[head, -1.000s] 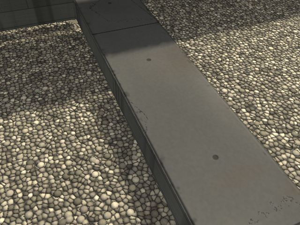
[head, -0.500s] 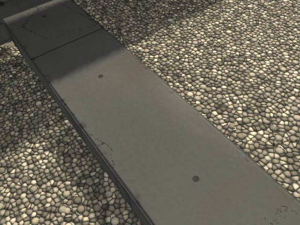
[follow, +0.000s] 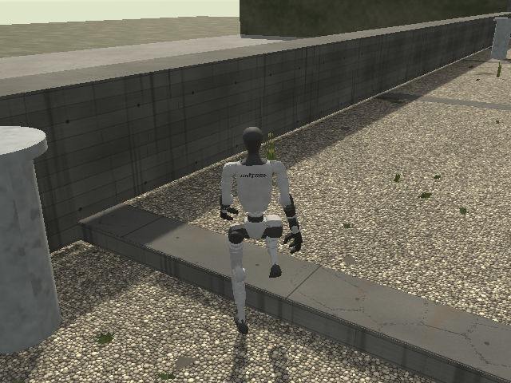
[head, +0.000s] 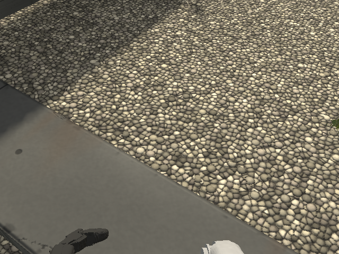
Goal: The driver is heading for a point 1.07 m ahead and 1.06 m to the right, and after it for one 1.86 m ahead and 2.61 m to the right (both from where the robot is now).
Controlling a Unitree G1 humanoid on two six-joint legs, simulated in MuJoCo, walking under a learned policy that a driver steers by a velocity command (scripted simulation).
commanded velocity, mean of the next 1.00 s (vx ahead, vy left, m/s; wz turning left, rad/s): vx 0.50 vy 0.00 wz -0.60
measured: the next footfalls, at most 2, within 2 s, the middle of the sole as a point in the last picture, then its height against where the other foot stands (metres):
right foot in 0.20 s outside the picture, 0.17 m higher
left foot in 0.68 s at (181, 200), level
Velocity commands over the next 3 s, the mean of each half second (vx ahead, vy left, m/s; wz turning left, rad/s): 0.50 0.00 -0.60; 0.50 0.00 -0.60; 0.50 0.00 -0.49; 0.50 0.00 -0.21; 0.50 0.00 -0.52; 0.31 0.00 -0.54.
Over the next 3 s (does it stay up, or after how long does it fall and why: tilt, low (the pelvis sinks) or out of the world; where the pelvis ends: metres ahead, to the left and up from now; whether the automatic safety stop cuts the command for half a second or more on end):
stays up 1.27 -0.97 0.18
